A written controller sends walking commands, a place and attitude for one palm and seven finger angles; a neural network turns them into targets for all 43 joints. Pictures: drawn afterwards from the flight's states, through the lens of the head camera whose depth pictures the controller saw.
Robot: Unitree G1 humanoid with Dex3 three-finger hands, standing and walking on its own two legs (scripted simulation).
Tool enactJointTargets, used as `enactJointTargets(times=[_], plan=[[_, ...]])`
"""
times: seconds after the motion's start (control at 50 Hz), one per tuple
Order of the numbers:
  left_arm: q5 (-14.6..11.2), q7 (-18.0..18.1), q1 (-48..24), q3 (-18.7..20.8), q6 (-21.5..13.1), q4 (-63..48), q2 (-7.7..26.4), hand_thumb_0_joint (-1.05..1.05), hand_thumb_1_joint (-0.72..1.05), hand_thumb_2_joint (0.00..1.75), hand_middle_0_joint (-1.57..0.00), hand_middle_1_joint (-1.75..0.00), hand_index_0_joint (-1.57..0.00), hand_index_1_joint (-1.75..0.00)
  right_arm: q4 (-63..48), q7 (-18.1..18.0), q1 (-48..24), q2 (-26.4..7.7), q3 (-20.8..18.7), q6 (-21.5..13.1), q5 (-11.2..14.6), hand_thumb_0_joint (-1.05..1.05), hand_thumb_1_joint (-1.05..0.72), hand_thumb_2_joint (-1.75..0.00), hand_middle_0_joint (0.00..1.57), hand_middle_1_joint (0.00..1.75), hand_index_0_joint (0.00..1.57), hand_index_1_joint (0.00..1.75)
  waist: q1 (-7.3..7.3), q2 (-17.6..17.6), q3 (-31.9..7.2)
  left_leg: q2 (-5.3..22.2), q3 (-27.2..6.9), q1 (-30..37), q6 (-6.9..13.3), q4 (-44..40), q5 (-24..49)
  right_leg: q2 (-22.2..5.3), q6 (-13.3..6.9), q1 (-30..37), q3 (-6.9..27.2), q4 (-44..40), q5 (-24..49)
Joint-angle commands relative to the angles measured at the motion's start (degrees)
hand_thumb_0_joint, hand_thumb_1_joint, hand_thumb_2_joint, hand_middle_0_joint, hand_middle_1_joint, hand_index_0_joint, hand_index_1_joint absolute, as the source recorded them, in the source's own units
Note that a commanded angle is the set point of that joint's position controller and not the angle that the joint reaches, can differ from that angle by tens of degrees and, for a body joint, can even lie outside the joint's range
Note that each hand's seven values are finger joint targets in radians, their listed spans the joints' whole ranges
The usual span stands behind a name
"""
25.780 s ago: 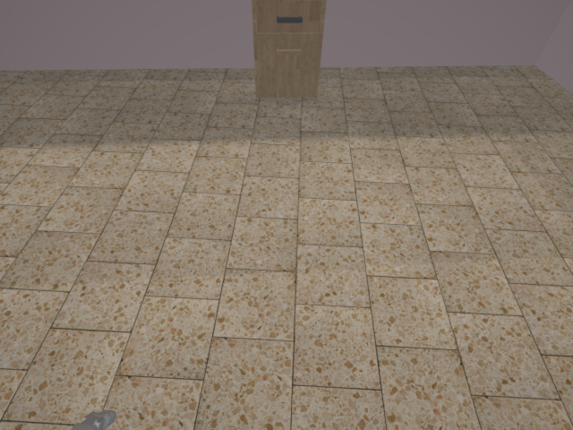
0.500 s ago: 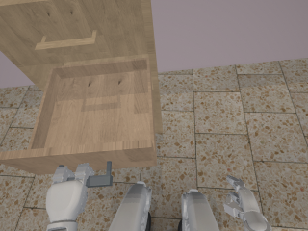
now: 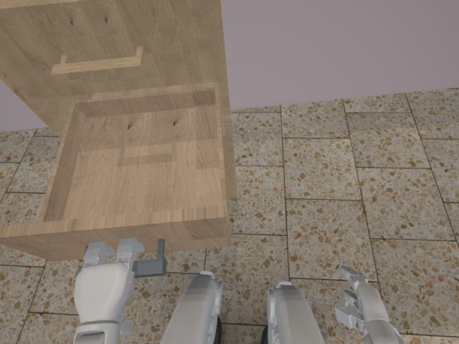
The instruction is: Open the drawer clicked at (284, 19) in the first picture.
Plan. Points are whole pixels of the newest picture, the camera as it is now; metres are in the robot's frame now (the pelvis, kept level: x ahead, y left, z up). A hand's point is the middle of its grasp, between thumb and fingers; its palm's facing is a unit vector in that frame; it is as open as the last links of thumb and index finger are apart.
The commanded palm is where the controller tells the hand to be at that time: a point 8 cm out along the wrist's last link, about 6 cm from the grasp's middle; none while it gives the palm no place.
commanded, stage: lift the hand off the handle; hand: left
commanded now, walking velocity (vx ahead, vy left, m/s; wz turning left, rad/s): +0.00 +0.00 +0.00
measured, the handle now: (123, 258) +0.26 +0.23 -0.06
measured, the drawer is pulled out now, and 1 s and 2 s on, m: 0.30 0.30 0.30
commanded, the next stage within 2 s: none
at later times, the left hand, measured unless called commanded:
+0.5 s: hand (115, 285) +0.21 +0.23 -0.05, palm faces -0.10 -0.08 -0.99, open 13.3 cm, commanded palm +0.21 +0.22 +0.01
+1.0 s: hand (104, 283) +0.21 +0.23 -0.02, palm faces -0.11 -0.09 -0.99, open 13.3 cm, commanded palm +0.21 +0.23 +0.05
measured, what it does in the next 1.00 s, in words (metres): rises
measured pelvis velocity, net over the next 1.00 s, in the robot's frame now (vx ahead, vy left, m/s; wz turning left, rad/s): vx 0.01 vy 0.01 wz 0.00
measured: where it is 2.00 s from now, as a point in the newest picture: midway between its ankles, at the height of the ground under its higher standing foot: outside the picture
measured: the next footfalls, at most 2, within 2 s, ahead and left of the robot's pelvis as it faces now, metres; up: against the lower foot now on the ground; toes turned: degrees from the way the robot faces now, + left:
none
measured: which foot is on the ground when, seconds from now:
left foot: down 0.00-1.00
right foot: down 0.00-1.00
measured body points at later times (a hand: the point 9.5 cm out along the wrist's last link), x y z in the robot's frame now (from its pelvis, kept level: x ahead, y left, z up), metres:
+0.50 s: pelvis +0.00 +0.00 +0.02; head +0.11 -0.01 +0.46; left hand +0.21 +0.23 +0.00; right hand +0.21 -0.22 -0.10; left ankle +0.05 +0.12 -0.55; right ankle +0.04 -0.09 -0.55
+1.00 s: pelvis +0.01 +0.01 +0.05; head +0.11 -0.01 +0.49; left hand +0.21 +0.24 +0.03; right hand +0.22 -0.21 -0.06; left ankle +0.05 +0.12 -0.55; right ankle +0.04 -0.09 -0.55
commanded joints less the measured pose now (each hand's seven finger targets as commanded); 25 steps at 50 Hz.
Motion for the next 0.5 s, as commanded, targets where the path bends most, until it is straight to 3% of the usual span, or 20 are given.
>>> enactJointTargets(times=[0.0, 0.04, 0.1, 0.22, 0.26, 0.3, 0.48], plan=[[-0.55, 2.46, -6.34, 6.10, 0.64, -7.41, 9.47, 0.00, -0.50, 0.30, -0.30, -1.20, -0.30, -1.20, -6.47, -0.83, -2.40, -5.69, -1.87, -2.88, 0.40, 0.00, -0.90, -0.90, 0.20, 0.30, 0.20, 0.30, -1.67, -3.36, -16.80, 0.04, 0.46, 14.10, 3.21, -9.15, 6.56, -1.91, 0.62, 12.53, 4.89, -17.65, 8.50], [-0.53, 2.62, -6.77, 5.93, 0.34, -6.52, 9.17, 0.00, -0.50, 0.30, -0.30, -1.20, -0.30, -1.20, -6.12, -0.86, -2.32, -5.64, -1.94, -3.01, 0.41, 0.00, -0.90, -0.90, 0.20, 0.30, 0.20, 0.30, -1.67, -3.95, -17.48, -0.11, 0.66, 13.92, 3.21, -8.85, 6.66, -1.99, 0.75, 13.13, 4.96, -17.38, 9.09], [-0.39, 3.00, -8.32, 5.39, 0.40, -7.54, 8.78, 0.00, -0.50, 0.30, -0.30, -1.20, -0.30, -1.20, -6.25, -0.69, -2.54, -5.78, -2.05, -3.17, 0.35, 0.00, -0.90, -0.90, 0.20, 0.30, 0.20, 0.30, -1.41, -0.72, -18.09, -0.04, 0.42, 15.92, 3.18, -9.83, 7.20, -1.89, 0.48, 11.74, 3.87, -17.39, 8.18], [-1.40, 3.25, -8.68, 4.93, 2.05, -10.95, 9.11, 0.00, -0.50, 0.30, -0.30, -1.20, -0.30, -1.20, -6.90, -0.97, -2.04, -5.74, -2.23, -3.02, 0.81, 0.00, -0.90, -0.90, 0.20, 0.30, 0.20, 0.30, -1.68, -1.88, -20.65, -0.15, 0.34, 19.39, 3.23, -12.00, 8.65, -1.87, 0.88, 15.22, 3.48, -18.96, 9.57], [-1.73, 3.08, -8.08, 5.24, 2.32, -11.46, 9.60, 0.00, -0.50, 0.30, -0.30, -1.20, -0.30, -1.20, -7.14, -1.23, -1.67, -5.67, -2.21, -3.01, 1.00, 0.00, -0.90, -0.90, 0.20, 0.30, 0.20, 0.30, -1.92, -3.16, -20.06, -0.12, 0.57, 19.66, 3.27, -12.39, 8.49, -1.87, 1.12, 16.58, 4.04, -20.03, 9.83], [-1.86, 2.97, -7.97, 6.13, 2.32, -12.49, 10.76, 0.00, -0.50, 0.30, -0.30, -1.20, -0.30, -1.20, -7.21, -1.41, -1.73, -5.65, -2.07, -3.07, 1.04, 0.00, -0.90, -0.90, 0.20, 0.30, 0.20, 0.30, -1.57, -2.22, -20.34, -0.03, 0.47, 20.27, 3.21, -12.95, 9.08, -1.79, 0.94, 17.28, 4.11, -20.15, 10.40], [-1.56, 2.39, -5.69, 4.09, 2.08, -12.51, 9.04, 0.00, -0.50, 0.30, -0.30, -1.20, -0.30, -1.20, -7.81, -1.20, -2.01, -5.67, -1.81, -2.92, 0.94, 0.00, -0.90, -0.90, 0.20, 0.30, 0.20, 0.30, -2.30, -0.81, -16.37, 0.03, 0.62, 22.72, 3.17, -15.56, 8.87, -1.67, 0.67, 17.87, 3.51, -22.76, 9.53]])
